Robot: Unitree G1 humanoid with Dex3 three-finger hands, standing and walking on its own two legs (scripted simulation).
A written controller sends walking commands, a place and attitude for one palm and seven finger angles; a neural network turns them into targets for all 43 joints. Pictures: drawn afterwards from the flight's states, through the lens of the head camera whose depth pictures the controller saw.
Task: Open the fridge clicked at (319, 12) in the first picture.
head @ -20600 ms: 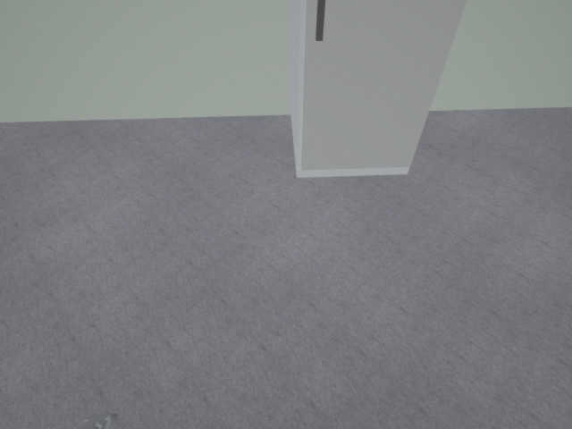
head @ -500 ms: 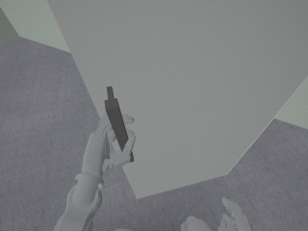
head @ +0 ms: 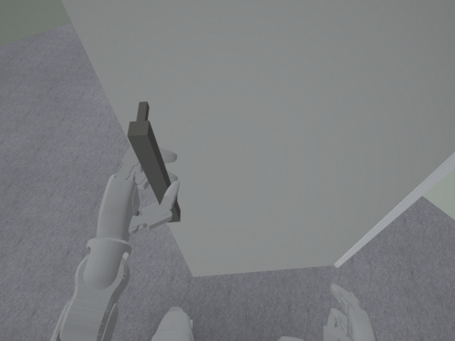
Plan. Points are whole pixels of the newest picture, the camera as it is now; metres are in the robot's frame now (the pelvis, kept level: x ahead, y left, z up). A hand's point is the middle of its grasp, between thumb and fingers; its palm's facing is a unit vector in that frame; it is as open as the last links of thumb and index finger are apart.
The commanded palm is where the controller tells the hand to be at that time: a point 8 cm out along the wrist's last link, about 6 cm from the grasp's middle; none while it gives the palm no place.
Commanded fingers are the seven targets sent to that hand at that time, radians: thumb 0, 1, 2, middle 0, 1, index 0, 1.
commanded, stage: walk backward, drawing the door open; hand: left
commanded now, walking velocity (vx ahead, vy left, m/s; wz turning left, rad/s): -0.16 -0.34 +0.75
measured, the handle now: (161, 171) +0.34 +0.13 +0.11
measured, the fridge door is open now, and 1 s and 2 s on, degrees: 57 76 75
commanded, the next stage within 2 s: stop walking and hold the door back in 0.40 s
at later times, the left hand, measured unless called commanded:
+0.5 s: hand (203, 308) +0.16 +0.04 +0.11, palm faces +0.45 -0.85 -0.29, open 6.7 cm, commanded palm +0.11 +0.08 +0.11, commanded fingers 0.00 0.90 0.90 -0.45 -1.40 -0.45 -1.40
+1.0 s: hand (209, 309) +0.15 +0.04 +0.12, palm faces +0.54 -0.80 -0.26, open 6.0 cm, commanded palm +0.11 +0.09 +0.11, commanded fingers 0.00 0.90 0.90 -0.45 -1.40 -0.45 -1.40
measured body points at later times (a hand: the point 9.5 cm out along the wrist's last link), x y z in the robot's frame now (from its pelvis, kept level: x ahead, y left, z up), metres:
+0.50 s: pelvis -0.06 -0.21 +0.00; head +0.00 -0.20 +0.45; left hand +0.13 +0.09 +0.13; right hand +0.16 -0.36 -0.11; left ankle -0.07 +0.01 -0.70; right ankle +0.02 -0.33 -0.72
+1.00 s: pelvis -0.13 -0.29 +0.02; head -0.09 -0.29 +0.47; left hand +0.12 +0.08 +0.13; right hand +0.13 -0.44 -0.08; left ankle -0.20 -0.21 -0.72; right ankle -0.04 -0.36 -0.68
